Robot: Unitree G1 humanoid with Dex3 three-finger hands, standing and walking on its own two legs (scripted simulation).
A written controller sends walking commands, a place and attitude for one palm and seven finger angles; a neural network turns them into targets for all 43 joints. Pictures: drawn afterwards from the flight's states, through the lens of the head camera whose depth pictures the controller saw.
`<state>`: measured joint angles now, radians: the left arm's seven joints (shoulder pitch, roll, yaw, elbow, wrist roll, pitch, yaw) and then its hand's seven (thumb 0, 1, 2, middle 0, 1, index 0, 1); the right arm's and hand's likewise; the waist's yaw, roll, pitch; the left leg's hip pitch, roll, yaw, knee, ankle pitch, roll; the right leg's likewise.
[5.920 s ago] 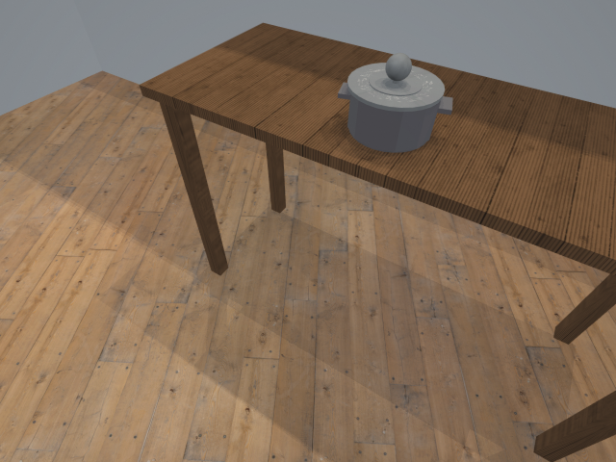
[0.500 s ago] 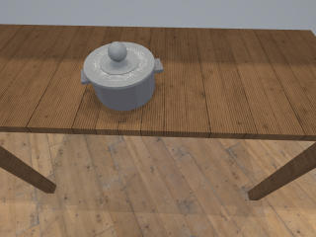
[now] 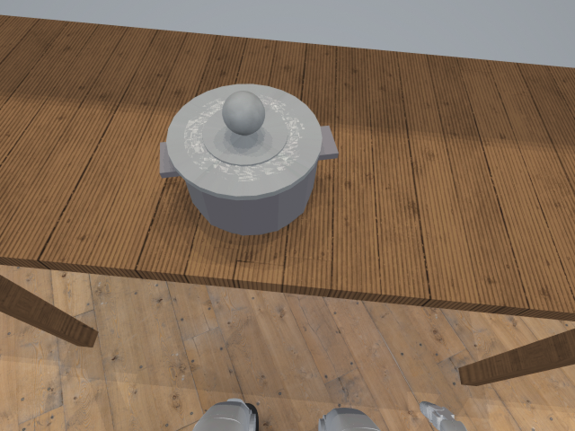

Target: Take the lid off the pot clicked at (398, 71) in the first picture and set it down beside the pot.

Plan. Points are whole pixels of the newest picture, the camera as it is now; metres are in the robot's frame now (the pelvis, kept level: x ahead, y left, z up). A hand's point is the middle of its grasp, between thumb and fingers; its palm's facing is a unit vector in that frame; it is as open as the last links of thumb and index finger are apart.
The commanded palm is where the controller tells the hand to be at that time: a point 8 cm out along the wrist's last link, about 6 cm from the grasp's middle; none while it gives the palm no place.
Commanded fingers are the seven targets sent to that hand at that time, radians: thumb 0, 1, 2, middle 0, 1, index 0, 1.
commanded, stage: come to a stop and stand still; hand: left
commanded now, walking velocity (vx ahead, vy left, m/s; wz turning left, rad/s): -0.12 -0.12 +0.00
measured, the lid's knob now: (243, 113) +0.44 +0.09 +0.18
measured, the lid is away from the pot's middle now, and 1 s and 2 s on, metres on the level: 0.00 0.00 0.00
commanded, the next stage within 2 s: look again from close up in 1.22 s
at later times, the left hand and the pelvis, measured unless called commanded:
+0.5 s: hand out of the picture +0.03 +0.15 -0.17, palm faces +0.01 -0.98 -0.22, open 7.3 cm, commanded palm none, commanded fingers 0.00 0.90 0.90 -0.20 -0.30 -0.20 -0.30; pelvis -0.04 -0.03 +0.00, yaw +0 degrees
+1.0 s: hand out of the picture -0.10 +0.18 -0.17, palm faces +0.03 -0.98 -0.20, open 7.3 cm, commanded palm none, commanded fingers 0.00 0.90 0.90 -0.20 -0.30 -0.20 -0.30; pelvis -0.07 +0.00 +0.00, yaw +1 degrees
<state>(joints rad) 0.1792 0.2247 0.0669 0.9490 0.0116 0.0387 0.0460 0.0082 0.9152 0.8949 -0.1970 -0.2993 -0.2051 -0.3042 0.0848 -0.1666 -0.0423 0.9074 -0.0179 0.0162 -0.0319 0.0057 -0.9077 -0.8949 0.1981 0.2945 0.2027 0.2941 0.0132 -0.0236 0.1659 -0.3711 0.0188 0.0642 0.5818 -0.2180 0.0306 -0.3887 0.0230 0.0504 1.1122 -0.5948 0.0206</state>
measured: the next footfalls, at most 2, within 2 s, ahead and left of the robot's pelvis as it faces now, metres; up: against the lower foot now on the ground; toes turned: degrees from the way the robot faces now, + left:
right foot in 0.20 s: -0.01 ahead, -0.15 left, +0.00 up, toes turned +1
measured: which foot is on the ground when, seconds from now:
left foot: down 0.00-1.00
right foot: up 0.00-0.18, down 0.20-1.00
